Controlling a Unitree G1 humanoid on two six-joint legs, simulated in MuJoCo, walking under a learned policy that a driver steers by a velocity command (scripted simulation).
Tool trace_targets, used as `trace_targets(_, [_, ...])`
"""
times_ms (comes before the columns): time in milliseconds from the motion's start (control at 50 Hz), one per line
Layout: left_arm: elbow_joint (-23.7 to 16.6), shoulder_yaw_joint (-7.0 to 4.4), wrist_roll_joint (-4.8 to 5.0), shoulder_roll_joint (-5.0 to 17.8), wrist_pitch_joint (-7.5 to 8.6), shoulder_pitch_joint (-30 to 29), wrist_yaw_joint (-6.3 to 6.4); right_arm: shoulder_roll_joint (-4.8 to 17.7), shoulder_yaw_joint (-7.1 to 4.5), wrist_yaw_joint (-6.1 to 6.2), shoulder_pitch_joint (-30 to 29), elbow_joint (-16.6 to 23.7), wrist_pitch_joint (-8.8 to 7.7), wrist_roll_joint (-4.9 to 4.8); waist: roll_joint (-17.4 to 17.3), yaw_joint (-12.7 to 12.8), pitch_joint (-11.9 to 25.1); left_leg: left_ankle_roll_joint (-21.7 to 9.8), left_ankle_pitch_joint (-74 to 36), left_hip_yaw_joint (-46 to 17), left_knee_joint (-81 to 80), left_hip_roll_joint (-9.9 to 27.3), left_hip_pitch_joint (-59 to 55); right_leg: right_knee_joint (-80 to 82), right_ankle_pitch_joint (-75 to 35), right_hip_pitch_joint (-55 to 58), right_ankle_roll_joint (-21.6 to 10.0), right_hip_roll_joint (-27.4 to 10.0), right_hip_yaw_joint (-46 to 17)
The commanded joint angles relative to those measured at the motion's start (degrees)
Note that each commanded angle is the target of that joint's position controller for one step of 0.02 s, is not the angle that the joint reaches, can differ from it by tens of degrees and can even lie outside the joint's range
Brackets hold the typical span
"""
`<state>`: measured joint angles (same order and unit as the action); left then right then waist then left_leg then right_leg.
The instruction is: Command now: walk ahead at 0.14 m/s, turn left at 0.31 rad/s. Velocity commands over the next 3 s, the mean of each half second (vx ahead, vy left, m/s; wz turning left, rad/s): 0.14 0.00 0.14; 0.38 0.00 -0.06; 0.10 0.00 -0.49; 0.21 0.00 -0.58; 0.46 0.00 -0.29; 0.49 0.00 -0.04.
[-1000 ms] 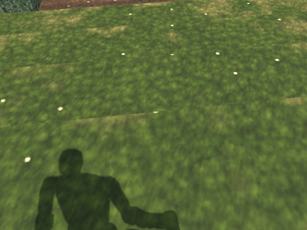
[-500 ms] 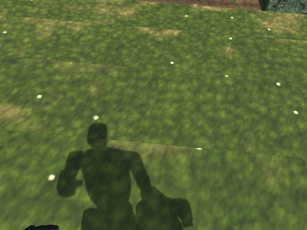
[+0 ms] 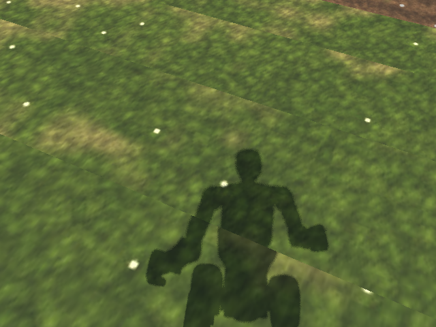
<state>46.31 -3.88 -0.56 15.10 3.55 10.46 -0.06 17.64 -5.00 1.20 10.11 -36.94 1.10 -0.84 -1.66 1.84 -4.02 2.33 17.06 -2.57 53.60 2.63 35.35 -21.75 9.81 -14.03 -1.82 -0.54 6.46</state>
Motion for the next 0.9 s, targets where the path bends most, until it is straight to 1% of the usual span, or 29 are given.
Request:
trace_targets(20, [-3.73, -2.02, 1.04, 9.49, 0.00, -4.38, 0.29, 1.24, 0.12, -0.85, 2.46, 3.15, -0.47, 0.29, 7.81, -1.90, 10.71, -0.51, -6.43, 1.16, -8.33, -0.10, -10.15, 4.70, -31.83, 3.95, -11.19, -14.25, -6.03])
trace_targets(100, [-2.04, -1.97, 2.26, 10.76, -0.94, -3.13, -0.02, 2.24, -0.21, -1.55, 0.00, 4.26, -0.44, 0.54, 8.17, -1.90, 9.19, -2.68, -7.57, 2.94, -20.76, -1.91, -14.92, 0.11, -23.44, 5.99, -9.21, -14.68, -7.21])
trace_targets(120, [-1.63, -1.67, 2.66, 10.21, -1.07, -3.19, 0.00, 2.41, -0.37, -1.61, 1.24, 3.74, -0.66, 0.68, 8.11, -2.87, 9.21, -3.89, -12.18, 3.81, -26.77, -2.82, -19.46, -2.33, -19.43, 4.76, -7.54, -13.60, -7.03])
trace_targets(140, [-0.51, -0.93, 2.24, 8.05, -1.00, -0.44, -0.10, 4.18, -0.84, -1.22, 1.99, 3.65, -0.75, 1.04, 5.91, -2.82, 9.76, -5.54, -20.63, 1.19, -31.39, -1.22, -25.42, -5.71, -14.26, 2.51, -4.35, -11.16, -5.92])
trace_targets(160, [-1.05, 0.46, -0.10, 4.51, -0.64, 1.10, -0.40, 8.31, -1.47, -0.41, 3.74, 4.35, -0.72, 2.02, -2.71, -1.82, 14.74, -8.84, -42.22, -9.75, -29.39, 9.29, -34.95, -15.07, -0.87, -2.90, 0.16, -7.05, -1.69])
trace_targets(180, [-1.29, 1.70, -0.93, 1.96, -0.71, 5.00, -0.86, 7.27, -0.34, -0.07, 1.36, 5.13, -0.37, 2.87, -12.20, 0.60, 17.14, -18.53, -47.51, -19.43, -28.51, 18.47, -38.03, -22.20, 24.26, -10.01, 3.92, -3.18, -2.86])
trace_targets(200, [-1.85, 0.96, 0.06, 5.39, -1.48, 0.54, -0.56, 2.83, 0.78, -0.59, 1.95, 4.22, -0.67, 2.74, -9.68, -2.72, 16.80, -20.86, -40.80, -19.96, -30.56, 17.42, -35.18, -25.84, 28.51, -12.01, 5.38, -3.60, -6.81])
trace_targets(220, [-2.28, 0.43, 0.85, 7.05, -2.09, -1.27, -0.39, 2.57, 1.09, -0.98, 1.18, 3.08, -1.19, 2.68, -8.63, -2.47, 14.22, -19.10, -36.99, -17.34, -31.36, 14.91, -33.58, -27.94, 27.80, -13.24, 5.60, -3.88, -7.62])
trace_targets(280, [-0.09, -0.18, 0.46, 7.61, -4.01, 1.18, 0.64, 4.60, 0.62, -1.03, -4.53, 2.38, -1.61, 2.01, -6.17, -0.10, 11.36, -15.54, -34.11, -11.75, -32.31, 11.48, -25.13, -26.97, 20.66, -8.28, 6.64, -4.28, -8.15])
trace_targets(320, [1.11, 0.55, 0.71, 5.19, -4.24, 2.78, 0.46, 3.52, 0.79, -0.92, -4.51, 1.12, -1.22, 1.88, -6.02, -0.05, 11.91, -14.28, -15.57, -9.27, -35.01, 8.63, -21.82, -21.63, 14.68, -3.26, 6.06, -3.09, -5.79])
trace_targets(360, [1.19, 0.65, 0.67, 4.85, -4.04, 1.84, 0.29, 4.67, 0.37, -0.83, -4.20, 0.16, -0.69, 1.14, -7.22, -0.64, 9.27, -13.17, 8.36, -9.81, -37.82, 6.90, -18.65, -15.99, 9.59, -0.84, 4.52, -0.97, -2.85])
trace_targets(380, [1.18, 0.57, 0.43, 5.16, -3.74, 1.98, 0.23, 5.32, 0.15, -0.71, -4.19, -0.18, -0.51, 0.74, -7.78, -0.37, 7.56, -12.56, 15.39, -10.61, -38.65, 6.78, -16.70, -13.18, 8.51, 0.65, 3.39, -0.04, -1.64])
trace_targets(420, [1.98, 0.43, 0.03, 5.49, -2.89, 4.34, 0.19, 4.17, 0.30, -0.46, -4.02, -0.81, -0.62, 0.31, -6.39, 0.79, 5.02, -10.60, 21.34, -10.91, -37.78, 5.71, -12.89, -8.65, 10.30, 4.09, 0.21, -0.17, -2.40])
trace_targets(440, [2.74, 0.30, 0.02, 6.24, -2.34, 7.04, 0.28, 2.33, 0.69, -0.36, -5.23, -0.57, -0.99, 0.18, -3.33, 1.66, 3.53, -9.04, 19.65, -9.23, -32.79, 3.87, -9.75, -4.73, 13.46, 5.65, -2.44, -3.32, -7.06])
trace_targets(460, [3.59, -0.54, 0.34, 9.60, -1.91, 9.97, 0.58, -0.56, 1.30, -0.41, -7.10, 0.76, -1.72, 0.07, 4.31, 2.23, 1.95, -5.80, 15.70, -1.38, -22.72, -1.65, -4.19, 1.87, 24.56, 5.98, -6.47, -9.37, -16.09])
trace_targets(480, [3.86, -1.83, 0.44, 14.03, -1.52, 11.50, 0.45, -0.72, 1.34, -0.47, -8.97, 2.10, -3.00, -0.86, 15.13, 3.10, -1.36, -3.57, 9.88, 5.45, -10.91, -6.20, 1.88, 12.60, 35.51, 5.98, -11.67, -17.81, -32.33])
trace_targets(500, [2.95, -1.69, -0.39, 13.30, -0.80, 9.77, 0.79, 2.36, 0.37, -0.50, -11.21, 2.89, -4.18, -1.56, 15.67, 3.91, -5.40, -4.08, 11.24, 1.87, -3.06, -3.20, 8.24, 15.94, 32.85, 6.96, -13.95, -22.35, -39.16])
trace_targets(520, [2.65, -1.12, -0.49, 10.94, 0.06, 9.44, 1.09, 3.09, -0.29, -0.68, -9.90, 2.22, -4.84, -1.69, 12.63, 2.63, -5.18, -4.58, 9.95, -0.28, 1.82, -1.45, 12.36, 14.61, 27.95, 10.31, -13.66, -21.86, -37.75])
trace_targets(580, [2.69, -0.60, 1.23, 8.19, 0.98, 10.14, 0.95, 1.57, -0.24, -1.61, -8.65, 0.72, -5.69, -0.18, 8.18, 2.26, -1.18, -4.84, 0.97, -0.09, -0.09, 1.62, 15.03, 12.84, 12.64, 18.63, -9.93, -17.11, -26.19])
trace_targets(620, [2.77, -0.41, 1.09, 7.35, 0.51, 9.89, 0.73, -0.72, 0.54, -2.53, -10.19, 0.75, -5.87, -0.04, 8.64, 2.69, 0.18, -3.74, -4.36, 3.06, -7.72, 0.56, 6.91, 12.91, 4.06, 15.02, -8.24, -13.07, -18.01])
trace_targets(660, [2.76, -0.81, 1.12, 8.89, 0.10, 10.36, 0.65, -1.97, 1.15, -3.28, -11.44, 0.98, -5.75, -0.31, 9.74, 3.21, 0.64, -2.99, -7.65, 5.16, -14.43, -0.89, -1.09, 12.76, 0.39, 10.58, -7.80, -11.29, -13.30])
trace_targets(740, [3.54, -1.86, 2.33, 11.77, -0.34, 12.57, 0.25, 0.64, 0.95, -3.82, -11.12, 1.19, -5.33, -0.92, 9.86, 2.62, -0.37, -3.98, -9.26, 5.40, -21.09, -1.54, -8.49, 11.87, 0.60, 8.50, -8.25, -14.60, -14.08])
trace_targets(780, [3.53, -2.06, 2.62, 12.25, -0.57, 11.09, 0.28, 2.83, 0.00, -3.41, -5.88, -0.50, -5.24, -0.68, 9.39, -1.22, 0.88, -5.70, -9.88, 6.10, -23.78, -2.66, -16.54, 7.39, -6.97, 7.40, -6.73, -14.61, -12.59])
trace_targets(800, [3.59, -1.69, 2.50, 11.11, -0.57, 10.90, 0.36, 4.75, -1.14, -2.92, 0.91, -2.82, -5.12, -0.53, 8.24, -4.55, 4.44, -6.97, -9.21, 6.75, -24.34, -3.83, -25.42, -0.37, -14.99, 5.71, -5.31, -12.55, -9.97])
trace_targets(820, [3.16, -0.73, 1.96, 8.33, -0.42, 10.83, 0.31, 7.58, -2.44, -2.20, 9.85, -4.99, -5.15, -0.31, 4.53, -8.65, 10.19, -9.22, -7.72, 1.24, -24.58, 0.84, -38.61, -14.77, -14.45, -1.17, -2.77, -9.17, -6.82])
trace_targets(840, [0.97, 1.04, 1.19, 2.21, 0.26, 14.39, 0.30, 13.72, -3.58, -1.56, 16.45, -5.64, -4.83, 1.20, -10.73, -8.63, 18.49, -16.83, 3.59, -24.06, -30.13, 16.74, -54.55, -38.77, 6.40, -19.16, 1.68, -0.97, -3.53])
trace_targets(860, [0.88, 0.50, 2.49, 4.45, 1.37, 13.61, 0.54, 11.14, -2.49, -1.94, 16.39, -5.89, -5.28, 1.33, -12.60, -8.84, 19.74, -19.84, 7.16, -39.28, -39.00, 21.47, -50.91, -48.96, 22.97, -25.32, 1.68, 1.81, -12.66])
trace_targets(880, [0.08, -0.81, 3.65, 8.33, 1.53, 11.25, 0.56, 8.04, -1.22, -2.15, 11.78, -5.72, -5.69, 0.96, -9.19, -7.17, 11.73, -17.84, 1.19, -30.60, -38.66, 20.77, -44.13, -52.54, 20.49, -28.23, 1.12, -0.83, -14.57])
trace_targets(900, [0.10, -1.02, 3.43, 8.56, 1.18, 9.86, 0.80, 5.25, -0.37, -2.27, 7.76, -5.48, -5.99, 0.90, -7.17, -5.28, 7.99, -15.92, -9.43, -21.08, -38.04, 18.25, -37.83, -51.81, 16.96, -26.38, 0.89, -2.93, -13.12])
